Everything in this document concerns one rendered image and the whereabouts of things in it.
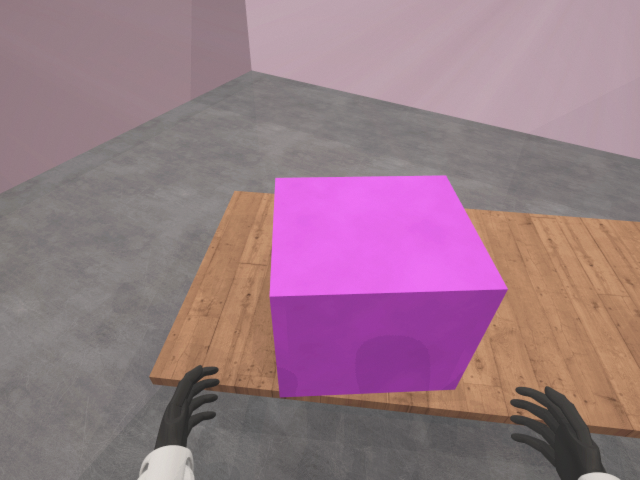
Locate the carton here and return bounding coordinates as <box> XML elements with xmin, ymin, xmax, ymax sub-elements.
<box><xmin>270</xmin><ymin>175</ymin><xmax>508</xmax><ymax>397</ymax></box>

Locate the robot left forearm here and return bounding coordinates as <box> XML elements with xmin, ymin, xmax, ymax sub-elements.
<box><xmin>137</xmin><ymin>445</ymin><xmax>194</xmax><ymax>480</ymax></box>

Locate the table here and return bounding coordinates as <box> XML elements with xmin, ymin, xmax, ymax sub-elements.
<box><xmin>149</xmin><ymin>191</ymin><xmax>640</xmax><ymax>438</ymax></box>

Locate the robot right hand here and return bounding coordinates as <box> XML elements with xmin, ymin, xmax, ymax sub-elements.
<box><xmin>510</xmin><ymin>386</ymin><xmax>607</xmax><ymax>480</ymax></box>

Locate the robot left hand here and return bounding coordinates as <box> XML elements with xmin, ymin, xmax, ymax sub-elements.
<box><xmin>154</xmin><ymin>365</ymin><xmax>220</xmax><ymax>450</ymax></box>

